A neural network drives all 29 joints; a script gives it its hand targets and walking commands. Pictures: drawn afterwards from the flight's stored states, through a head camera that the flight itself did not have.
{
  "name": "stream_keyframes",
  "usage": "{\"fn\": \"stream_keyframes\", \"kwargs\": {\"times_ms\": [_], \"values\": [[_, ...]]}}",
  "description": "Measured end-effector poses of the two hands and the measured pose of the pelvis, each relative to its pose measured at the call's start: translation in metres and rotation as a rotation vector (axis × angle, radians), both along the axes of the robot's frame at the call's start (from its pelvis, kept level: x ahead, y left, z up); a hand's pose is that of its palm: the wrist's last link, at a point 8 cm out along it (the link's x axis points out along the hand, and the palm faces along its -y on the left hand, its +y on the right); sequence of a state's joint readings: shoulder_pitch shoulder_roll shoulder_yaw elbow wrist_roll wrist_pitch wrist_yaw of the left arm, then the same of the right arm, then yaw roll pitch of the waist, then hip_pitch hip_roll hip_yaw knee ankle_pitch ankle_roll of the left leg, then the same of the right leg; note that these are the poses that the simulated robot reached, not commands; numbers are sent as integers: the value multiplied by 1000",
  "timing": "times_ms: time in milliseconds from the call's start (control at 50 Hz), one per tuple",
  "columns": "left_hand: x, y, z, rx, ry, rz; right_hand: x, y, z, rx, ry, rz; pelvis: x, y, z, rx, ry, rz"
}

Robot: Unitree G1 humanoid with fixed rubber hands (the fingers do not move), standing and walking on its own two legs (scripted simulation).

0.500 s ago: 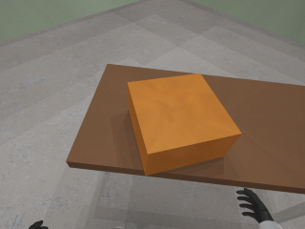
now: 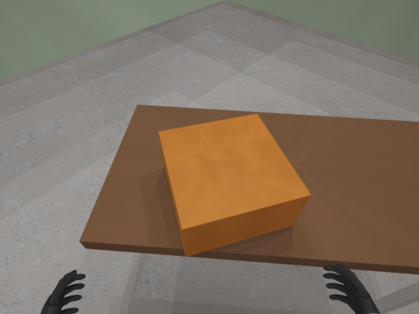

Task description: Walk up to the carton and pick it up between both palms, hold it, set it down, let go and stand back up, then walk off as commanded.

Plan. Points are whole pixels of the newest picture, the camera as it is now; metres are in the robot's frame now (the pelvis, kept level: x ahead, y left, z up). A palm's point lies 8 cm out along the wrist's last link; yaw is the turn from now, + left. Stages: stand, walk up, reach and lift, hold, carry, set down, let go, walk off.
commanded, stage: reach and lift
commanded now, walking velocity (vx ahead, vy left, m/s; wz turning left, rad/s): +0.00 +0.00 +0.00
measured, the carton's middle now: (224, 178) +0.46 -0.05 -0.06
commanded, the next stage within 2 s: none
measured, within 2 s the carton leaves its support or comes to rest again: neither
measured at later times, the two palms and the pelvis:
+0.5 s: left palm (101, 290) +0.19 +0.20 -0.04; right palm (392, 291) +0.17 -0.33 -0.02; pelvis +0.01 +0.00 +0.00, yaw +0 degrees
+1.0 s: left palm (118, 283) +0.20 +0.16 -0.02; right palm (400, 284) +0.18 -0.35 -0.02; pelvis +0.01 -0.02 +0.00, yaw +0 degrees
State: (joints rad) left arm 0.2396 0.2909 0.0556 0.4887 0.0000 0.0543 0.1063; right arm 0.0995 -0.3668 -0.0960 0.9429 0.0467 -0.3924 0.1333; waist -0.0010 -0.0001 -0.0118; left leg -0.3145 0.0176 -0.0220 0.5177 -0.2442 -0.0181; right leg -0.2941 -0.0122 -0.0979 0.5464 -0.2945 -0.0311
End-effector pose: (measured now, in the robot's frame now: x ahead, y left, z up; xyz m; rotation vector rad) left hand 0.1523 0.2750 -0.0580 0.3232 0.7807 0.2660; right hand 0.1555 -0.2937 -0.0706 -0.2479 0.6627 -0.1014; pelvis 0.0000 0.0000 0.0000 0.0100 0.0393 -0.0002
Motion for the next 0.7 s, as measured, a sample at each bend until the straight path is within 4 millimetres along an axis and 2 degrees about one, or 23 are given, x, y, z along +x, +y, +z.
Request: {"fn": "stream_keyframes", "kwargs": {"times_ms": [160, 360, 500, 700], "values": [[20, -22, 2, -68, -101, 7, 11, -3, 15, 36, -56, 9, 9, 5, 3, -10, 18, -1], [38, -62, 11, -149, -220, -11, 19, -26, 40, 41, -128, 43, 12, 8, 4, -15, 24, -2], [39, -80, 19, -177, -287, -1, 17, -37, 50, 61, -172, 64, 12, 3, 4, -14, 23, -5], [39, -96, 32, -175, -382, 3, 9, -40, 48, 119, -209, 80, 7, -6, 2, -5, 14, -6]]}}
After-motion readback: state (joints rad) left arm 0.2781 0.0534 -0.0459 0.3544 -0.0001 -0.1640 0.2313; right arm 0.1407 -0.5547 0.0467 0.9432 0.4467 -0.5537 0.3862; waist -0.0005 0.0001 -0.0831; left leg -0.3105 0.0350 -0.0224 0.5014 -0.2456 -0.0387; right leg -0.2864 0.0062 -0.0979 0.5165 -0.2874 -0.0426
